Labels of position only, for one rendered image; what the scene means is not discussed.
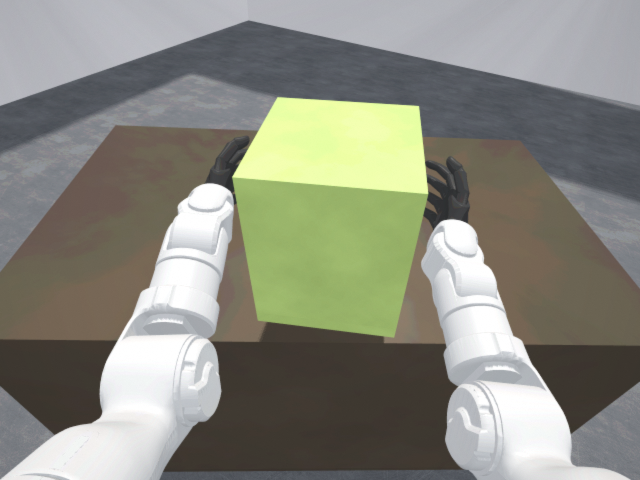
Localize robot left upper arm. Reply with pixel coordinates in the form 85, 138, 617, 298
0, 334, 221, 480

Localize robot right hand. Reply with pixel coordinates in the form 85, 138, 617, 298
423, 156, 470, 231

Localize pedestal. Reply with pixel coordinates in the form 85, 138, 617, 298
0, 125, 640, 472

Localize robot right upper arm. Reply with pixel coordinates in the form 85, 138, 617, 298
445, 380, 630, 480

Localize left robot forearm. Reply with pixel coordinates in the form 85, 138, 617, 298
100, 183, 234, 408

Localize right robot forearm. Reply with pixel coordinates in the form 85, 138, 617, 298
421, 219, 572, 458

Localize carton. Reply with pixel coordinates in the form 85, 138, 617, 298
232, 97, 428, 338

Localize robot left hand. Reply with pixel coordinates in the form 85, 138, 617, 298
205, 136, 250, 205

